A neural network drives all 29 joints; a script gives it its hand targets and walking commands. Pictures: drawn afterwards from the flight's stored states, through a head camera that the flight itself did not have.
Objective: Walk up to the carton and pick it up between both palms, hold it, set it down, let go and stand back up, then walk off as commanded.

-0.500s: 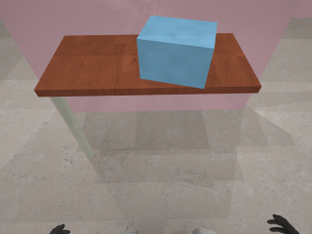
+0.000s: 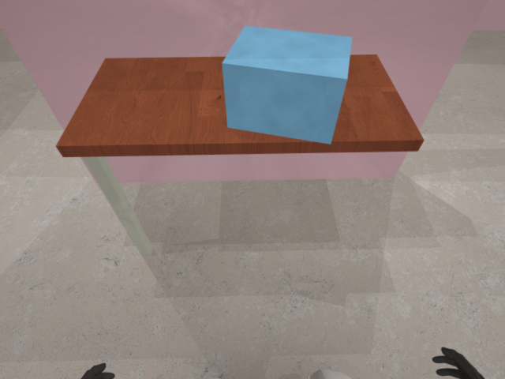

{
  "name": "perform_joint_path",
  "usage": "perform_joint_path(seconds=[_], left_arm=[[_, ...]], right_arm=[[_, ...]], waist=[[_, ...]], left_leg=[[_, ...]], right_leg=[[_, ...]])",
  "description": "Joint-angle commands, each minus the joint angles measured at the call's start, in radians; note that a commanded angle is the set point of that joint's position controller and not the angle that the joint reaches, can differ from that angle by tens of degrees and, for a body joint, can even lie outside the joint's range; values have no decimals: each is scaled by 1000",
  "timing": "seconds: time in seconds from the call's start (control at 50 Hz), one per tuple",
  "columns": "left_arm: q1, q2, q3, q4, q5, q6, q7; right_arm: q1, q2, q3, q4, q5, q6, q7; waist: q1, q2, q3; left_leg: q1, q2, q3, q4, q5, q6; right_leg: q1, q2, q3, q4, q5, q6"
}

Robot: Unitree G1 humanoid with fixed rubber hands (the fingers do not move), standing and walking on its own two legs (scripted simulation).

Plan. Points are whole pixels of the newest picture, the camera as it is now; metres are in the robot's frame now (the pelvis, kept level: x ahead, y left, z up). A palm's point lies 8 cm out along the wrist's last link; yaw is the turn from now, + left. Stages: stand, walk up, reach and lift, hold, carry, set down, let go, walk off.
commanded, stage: walk up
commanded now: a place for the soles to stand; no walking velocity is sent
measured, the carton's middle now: (287, 84) +0.80 -0.08 +0.02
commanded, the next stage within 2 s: none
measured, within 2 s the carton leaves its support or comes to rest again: neither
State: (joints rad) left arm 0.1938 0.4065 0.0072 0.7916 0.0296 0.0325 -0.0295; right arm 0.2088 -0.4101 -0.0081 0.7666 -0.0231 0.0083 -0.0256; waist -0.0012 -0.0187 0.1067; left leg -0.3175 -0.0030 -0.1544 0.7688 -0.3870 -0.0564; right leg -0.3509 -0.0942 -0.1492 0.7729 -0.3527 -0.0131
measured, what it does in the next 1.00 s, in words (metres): stands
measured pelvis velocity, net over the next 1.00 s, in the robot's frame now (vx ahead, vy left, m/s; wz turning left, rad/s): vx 0.00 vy -0.01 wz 0.00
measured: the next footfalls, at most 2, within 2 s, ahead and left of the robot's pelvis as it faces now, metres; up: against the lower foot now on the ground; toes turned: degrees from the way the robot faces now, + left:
none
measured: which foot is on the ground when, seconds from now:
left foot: down 0.00-1.00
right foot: down 0.00-1.00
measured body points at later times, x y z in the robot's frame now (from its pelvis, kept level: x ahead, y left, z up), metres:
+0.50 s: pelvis +0.00 +0.00 +0.00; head +0.02 +0.01 +0.45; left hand +0.11 +0.30 -0.11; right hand +0.12 -0.32 -0.09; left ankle +0.02 +0.16 -0.71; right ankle +0.04 -0.12 -0.71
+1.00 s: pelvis +0.00 -0.01 +0.00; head +0.02 +0.00 +0.45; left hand +0.11 +0.30 -0.11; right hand +0.12 -0.32 -0.09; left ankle +0.02 +0.16 -0.71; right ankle +0.04 -0.12 -0.71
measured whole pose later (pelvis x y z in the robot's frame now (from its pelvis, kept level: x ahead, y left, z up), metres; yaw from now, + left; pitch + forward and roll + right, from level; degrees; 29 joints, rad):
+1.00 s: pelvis +0.00 -0.01 +0.00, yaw +0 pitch -3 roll +0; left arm 0.19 0.41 0.01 0.79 0.03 0.03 -0.03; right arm 0.21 -0.41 -0.01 0.77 -0.02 0.01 -0.03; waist 0.00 -0.02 0.11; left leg -0.31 0.00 -0.16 0.76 -0.39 -0.06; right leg -0.35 -0.09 -0.15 0.77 -0.35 -0.01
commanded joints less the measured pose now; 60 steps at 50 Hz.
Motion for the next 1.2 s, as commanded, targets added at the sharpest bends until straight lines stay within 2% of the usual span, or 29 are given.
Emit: perform_joint_path(seconds=[0.0, 0.04, 0.08, 0.14, 0.18, 0.2, 0.24, 0.28, 0.32, 0.38, 0.44, 0.46, 0.48, 0.52, 0.56, 0.6, 0.66, 0.72, 0.76, 0.82, 0.86, 0.88, 0.94, 1.0, 1.02, 1.08, 1.12, 1.14, 1.18], left_arm=[[-82, 214, 106, -105, -28, -17, -2], [-76, 212, 108, -101, -25, -15, 1], [-50, 223, 110, -84, -18, -30, 0], [14, 274, 127, -53, -13, -40, 8], [-32, 267, 122, -76, -17, -37, 10], [-59, 247, 114, -89, -19, -39, 8], [-128, 225, 99, -106, -14, -33, 4], [-96, 212, 102, -102, -26, -25, -4], [-74, 209, 106, -97, -25, -16, 0], [-43, 234, 113, -76, -17, -33, 3], [11, 276, 127, -53, -16, -37, 9], [-28, 275, 125, -65, -14, -36, 10], [-62, 261, 118, -80, -18, -35, 8], [-112, 230, 102, -95, -13, -33, 1], [-100, 216, 101, -97, -27, -25, -4], [-83, 209, 104, -96, -27, -16, -1], [-50, 236, 112, -78, -18, -32, 3], [0, 266, 122, -52, -18, -37, 7], [-62, 260, 118, -74, -18, -35, 8], [-111, 213, 96, -90, -19, -30, -1], [-92, 219, 108, -94, -27, -19, -3], [-86, 214, 106, -98, -27, -16, -1], [-48, 233, 110, -75, -17, -31, 3], [2, 272, 124, -55, -16, -35, 8], [-37, 268, 121, -71, -15, -34, 9], [-117, 221, 98, -94, -17, -32, 0], [-101, 219, 106, -100, -27, -23, -4], [-88, 212, 104, -97, -27, -17, -3], [-82, 216, 107, -93, -24, -21, 2]], right_arm=[[12, -323, -98, -30, 13, -50, -19], [-7, -312, -93, -41, 13, -46, -25], [-40, -296, -88, -46, 21, -42, -23], [-50, -224, -76, -49, 36, -38, -16], [13, -215, -79, -43, 34, -31, -24], [35, -215, -78, -33, 32, -31, -21], [85, -225, -80, -14, 25, -42, -18], [25, -313, -97, -23, 15, -51, -20], [-16, -314, -94, -35, 14, -47, -24], [-43, -290, -85, -42, 25, -41, -20], [-35, -223, -76, -44, 39, -37, -17], [-2, -214, -77, -41, 35, -34, -21], [23, -217, -79, -33, 35, -32, -21], [80, -228, -79, -14, 27, -40, -18], [31, -303, -93, -21, 15, -49, -20], [-5, -314, -94, -34, 13, -48, -24], [-40, -286, -83, -40, 25, -42, -21], [-39, -228, -76, -39, 37, -36, -15], [25, -218, -78, -30, 35, -32, -19], [56, -257, -83, -16, 23, -44, -19], [6, -314, -95, -25, 14, -49, -21], [-2, -315, -94, -34, 15, -47, -23], [-44, -284, -83, -40, 25, -40, -21], [-24, -218, -75, -41, 35, -35, -18], [6, -214, -76, -37, 32, -32, -21], [75, -235, -79, -10, 26, -42, -19], [22, -313, -96, -23, 15, -49, -20], [2, -325, -96, -28, 13, -48, -21], [-19, -305, -89, -38, 16, -46, -24]], waist=[[11, 171, -94], [12, 173, -68], [38, 133, -80], [71, -65, -147], [42, -111, -139], [28, -97, -128], [-23, -90, -123], [10, 128, -117], [17, 168, -71], [46, 105, -90], [65, -70, -158], [45, -97, -148], [28, -94, -136], [-15, -64, -133], [10, 103, -111], [15, 160, -83], [44, 102, -94], [63, -55, -147], [24, -92, -138], [-4, -2, -131], [12, 130, -115], [16, 146, -107], [48, 87, -105], [61, -87, -159], [40, -106, -140], [-13, -58, -137], [10, 114, -128], [16, 145, -114], [26, 127, -78]], left_leg=[[-8, 194, -424, -350, 181, 199], [-21, 218, -486, -368, 146, 246], [-106, 171, -368, -320, 163, 200], [-205, -23, -4, -24, 76, 70], [-124, -15, 102, 131, -190, 60], [-78, 2, 92, 123, -198, 70], [55, 34, 37, -141, 40, 87], [-3, 161, -326, -326, 209, 155], [-31, 209, -464, -359, 147, 234], [-137, 145, -315, -288, 185, 170], [-149, -31, 40, 13, 56, 63], [-110, -26, 90, 72, -80, 62], [-71, -8, 90, 81, -138, 68], [49, 21, 28, -109, 53, 88], [-7, 146, -297, -305, 219, 151], [-16, 204, -451, -342, 196, 231], [-127, 144, -323, -281, 200, 172], [-152, -25, 17, -23, 76, 66], [-51, -11, 91, 45, -76, 65], [25, 65, -89, -231, 200, 99], [-15, 177, -382, -321, 225, 198], [-16, 193, -425, -331, 215, 223], [-142, 129, -284, -271, 184, 160], [-136, -37, 56, 26, 45, 62], [-98, -20, 94, 59, -86, 62], [60, 30, 0, -148, 136, 92], [-14, 159, -327, -316, 213, 167], [-14, 189, -420, -335, 203, 210], [-59, 190, -417, -328, 226, 222]], right_leg=[[24, 21, 128, -23, -78, -10], [0, 44, 166, -45, -158, -13], [138, 6, 189, -166, -33, -32], [315, -222, 329, -379, -15, -133], [207, -366, 389, -410, 70, -238], [155, -352, 343, -383, 100, -237], [74, -236, 204, -282, 98, -124], [62, -23, 107, -43, 29, -21], [25, 38, 155, -56, -133, -11], [197, -22, 198, -197, 10, -46], [282, -264, 336, -393, 5, -162], [220, -338, 371, -408, 43, -213], [167, -340, 341, -385, 77, -225], [81, -237, 208, -291, 73, -132], [71, -34, 104, -70, 33, -24], [25, 29, 154, -50, -106, -11], [187, -24, 199, -190, 11, -44], [272, -230, 312, -377, -16, -146], [168, -328, 334, -378, 79, -215], [99, -133, 134, -200, 59, -68], [68, 6, 130, -44, -2, -16], [52, 24, 150, -56, -62, -14], [211, -38, 195, -199, 11, -53], [266, -275, 336, -394, 28, -175], [211, -335, 349, -395, 80, -217], [86, -205, 182, -264, 88, -113], [85, -16, 114, -61, 24, -21], [54, 19, 143, -45, -49, -14], [83, 21, 171, -104, -53, -24]])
